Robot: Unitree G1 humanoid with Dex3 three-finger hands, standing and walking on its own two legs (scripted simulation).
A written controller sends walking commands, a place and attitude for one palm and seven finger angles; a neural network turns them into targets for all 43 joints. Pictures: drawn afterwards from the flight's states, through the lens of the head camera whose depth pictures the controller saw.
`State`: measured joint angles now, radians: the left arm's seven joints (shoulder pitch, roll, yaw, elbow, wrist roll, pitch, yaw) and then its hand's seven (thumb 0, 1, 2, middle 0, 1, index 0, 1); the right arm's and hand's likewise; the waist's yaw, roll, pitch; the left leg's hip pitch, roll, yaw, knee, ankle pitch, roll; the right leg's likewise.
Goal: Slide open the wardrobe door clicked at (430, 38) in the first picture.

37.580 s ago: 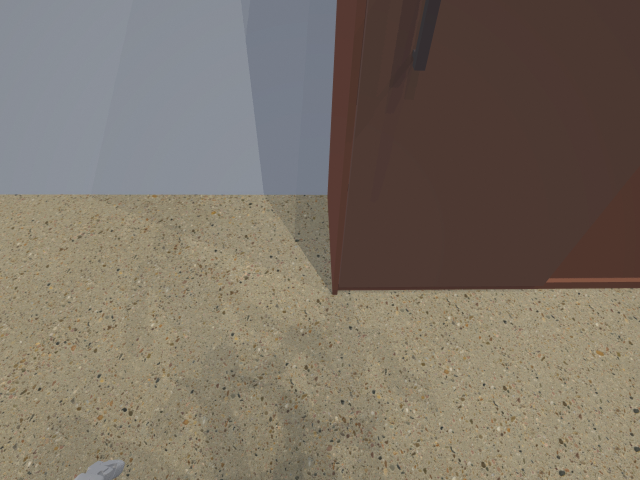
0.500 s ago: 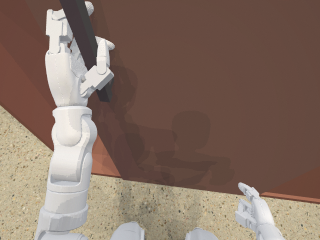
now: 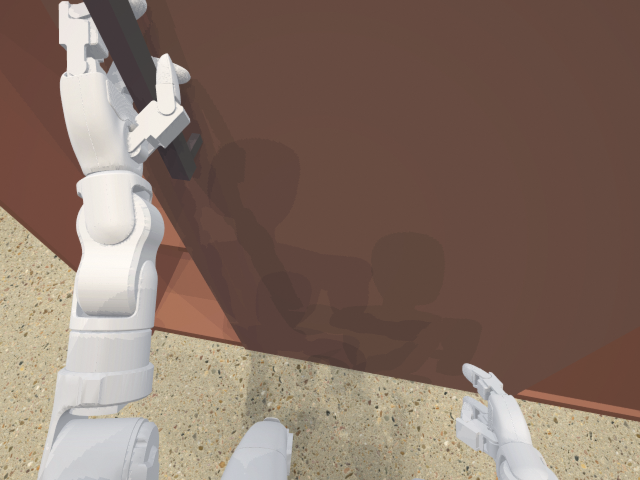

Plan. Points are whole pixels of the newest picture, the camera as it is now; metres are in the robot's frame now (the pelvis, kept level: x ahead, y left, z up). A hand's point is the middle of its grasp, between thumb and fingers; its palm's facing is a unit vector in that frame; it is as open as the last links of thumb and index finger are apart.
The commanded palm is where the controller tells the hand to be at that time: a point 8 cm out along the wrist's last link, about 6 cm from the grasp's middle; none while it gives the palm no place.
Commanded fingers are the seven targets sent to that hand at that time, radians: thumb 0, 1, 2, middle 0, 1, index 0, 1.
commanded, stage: step sideways, sliding the door along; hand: left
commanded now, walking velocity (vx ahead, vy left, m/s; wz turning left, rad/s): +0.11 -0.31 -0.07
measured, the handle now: (149, 61) +0.41 +0.22 +0.27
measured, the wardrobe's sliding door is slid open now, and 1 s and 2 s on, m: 0.33 0.43 0.43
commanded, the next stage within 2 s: stop walking and hold the door there in 1.22 s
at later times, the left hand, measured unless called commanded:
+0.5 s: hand (277, 115) +0.38 +0.10 +0.25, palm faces +0.42 -0.90 -0.05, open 7.1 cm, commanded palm +0.34 +0.07 +0.22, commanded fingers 0.00 0.90 0.90 -0.45 -1.40 -0.45 -1.40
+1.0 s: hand (298, 112) +0.38 +0.08 +0.25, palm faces +0.61 -0.79 -0.06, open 7.0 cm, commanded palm +0.34 +0.03 +0.23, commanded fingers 0.00 0.90 0.90 -0.45 -1.40 -0.45 -1.40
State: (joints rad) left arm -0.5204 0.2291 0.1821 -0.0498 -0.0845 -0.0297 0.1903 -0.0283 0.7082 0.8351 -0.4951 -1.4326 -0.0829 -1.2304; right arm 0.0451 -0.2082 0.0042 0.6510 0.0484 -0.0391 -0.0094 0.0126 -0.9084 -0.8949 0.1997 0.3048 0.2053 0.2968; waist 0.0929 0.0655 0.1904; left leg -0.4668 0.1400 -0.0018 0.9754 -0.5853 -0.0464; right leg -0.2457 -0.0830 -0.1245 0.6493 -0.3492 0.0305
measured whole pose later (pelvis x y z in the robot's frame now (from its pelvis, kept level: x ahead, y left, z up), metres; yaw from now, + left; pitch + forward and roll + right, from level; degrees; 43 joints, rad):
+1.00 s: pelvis +0.04 -0.24 +0.01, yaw -1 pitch -4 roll -4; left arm -0.47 0.38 0.39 -0.05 -0.07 0.02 0.19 -0.09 0.70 0.83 -0.49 -1.43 -0.12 -1.19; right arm 0.15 -0.18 0.00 0.54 0.06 -0.15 0.03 0.01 -0.91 -0.90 0.20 0.30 0.20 0.30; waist 0.17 0.05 0.23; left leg -0.20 0.31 0.08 0.55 -0.25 -0.14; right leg -0.23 -0.02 -0.11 0.57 -0.15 0.06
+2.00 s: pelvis +0.02 -0.22 +0.02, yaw -9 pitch -2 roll +0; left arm -0.20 0.51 0.52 0.20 -0.07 -0.08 0.21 -0.09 0.70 0.79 -0.46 -1.40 -0.04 -1.19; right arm 0.27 -0.31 -0.01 0.69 0.04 -0.04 -0.09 0.01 -0.91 -0.90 0.19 0.30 0.20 0.30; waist 0.00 0.02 -0.02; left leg -0.24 0.03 0.09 0.50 -0.23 0.01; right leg -0.29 0.00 -0.05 0.53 -0.23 -0.01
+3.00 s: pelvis -0.03 -0.12 +0.01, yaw -7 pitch +1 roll +1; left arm -0.45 0.37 0.27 0.07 -0.11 -0.02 0.16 -0.06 0.71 0.77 -0.46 -1.40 -0.05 -1.26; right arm 0.17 -0.18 0.07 0.62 0.02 -0.07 -0.03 0.01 -0.91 -0.89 0.20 0.31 0.21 0.30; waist 0.08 -0.01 0.06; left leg -0.43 -0.06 0.15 0.58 -0.17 -0.07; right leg -0.10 -0.04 -0.13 0.46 -0.32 -0.08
